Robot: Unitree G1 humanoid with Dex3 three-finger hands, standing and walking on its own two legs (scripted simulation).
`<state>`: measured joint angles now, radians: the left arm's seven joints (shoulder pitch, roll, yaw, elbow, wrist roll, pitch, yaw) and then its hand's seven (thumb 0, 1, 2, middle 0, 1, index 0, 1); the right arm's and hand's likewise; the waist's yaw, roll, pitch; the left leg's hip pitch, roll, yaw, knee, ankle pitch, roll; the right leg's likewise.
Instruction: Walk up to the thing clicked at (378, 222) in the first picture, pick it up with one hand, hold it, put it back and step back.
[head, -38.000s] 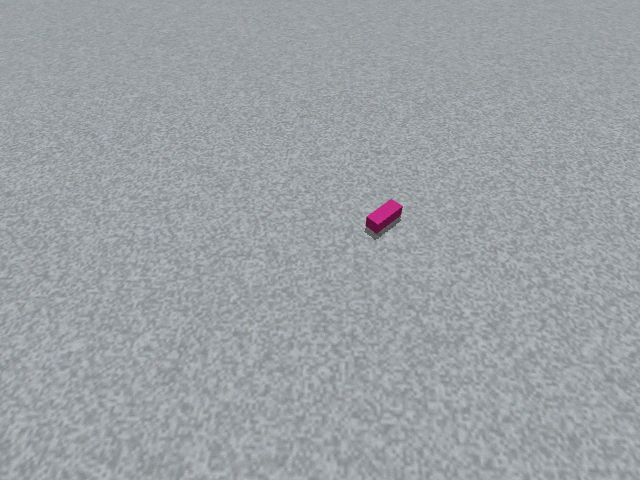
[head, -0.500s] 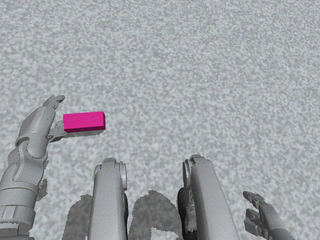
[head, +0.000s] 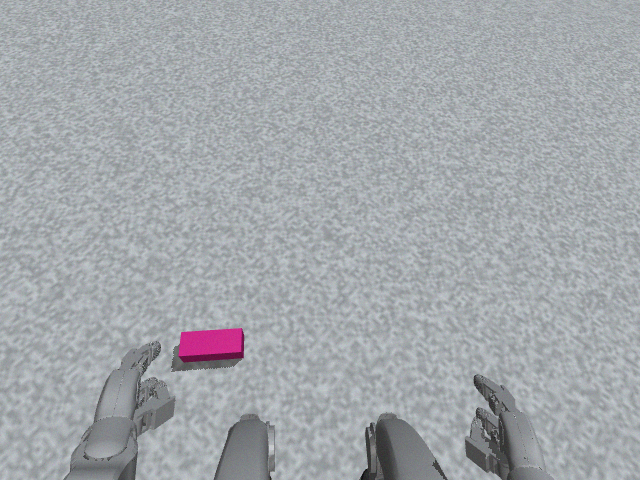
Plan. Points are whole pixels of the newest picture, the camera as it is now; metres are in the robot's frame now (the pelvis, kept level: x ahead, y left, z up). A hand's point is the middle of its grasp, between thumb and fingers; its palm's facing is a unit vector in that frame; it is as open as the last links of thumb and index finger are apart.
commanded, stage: home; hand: left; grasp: from above
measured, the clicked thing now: (212, 345) +0.49 +0.26 -0.62
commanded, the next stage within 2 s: none
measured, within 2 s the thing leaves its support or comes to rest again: neither
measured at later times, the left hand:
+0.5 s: hand (147, 439) +0.19 +0.18 +0.02, palm faces +0.08 -0.98 -0.20, open 7.4 cm
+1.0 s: hand (153, 436) +0.19 +0.18 +0.02, palm faces +0.07 -0.98 -0.20, open 7.4 cm
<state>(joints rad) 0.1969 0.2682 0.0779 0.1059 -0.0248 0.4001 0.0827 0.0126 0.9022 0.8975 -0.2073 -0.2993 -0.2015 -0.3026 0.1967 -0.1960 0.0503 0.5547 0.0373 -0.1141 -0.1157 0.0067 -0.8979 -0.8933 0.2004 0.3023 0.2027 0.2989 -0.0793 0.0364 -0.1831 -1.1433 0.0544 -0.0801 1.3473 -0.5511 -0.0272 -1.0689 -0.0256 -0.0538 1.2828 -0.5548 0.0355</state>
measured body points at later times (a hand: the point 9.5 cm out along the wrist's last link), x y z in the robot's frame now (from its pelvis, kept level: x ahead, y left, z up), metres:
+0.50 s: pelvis +0.03 +0.00 +0.07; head +0.04 +0.00 +0.52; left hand +0.18 +0.23 +0.04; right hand +0.21 -0.24 +0.02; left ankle +0.05 +0.13 -0.61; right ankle +0.03 -0.15 -0.61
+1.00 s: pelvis +0.03 +0.00 +0.07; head +0.04 +0.00 +0.52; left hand +0.18 +0.23 +0.04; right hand +0.19 -0.25 +0.00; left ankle +0.05 +0.13 -0.61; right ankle +0.03 -0.15 -0.61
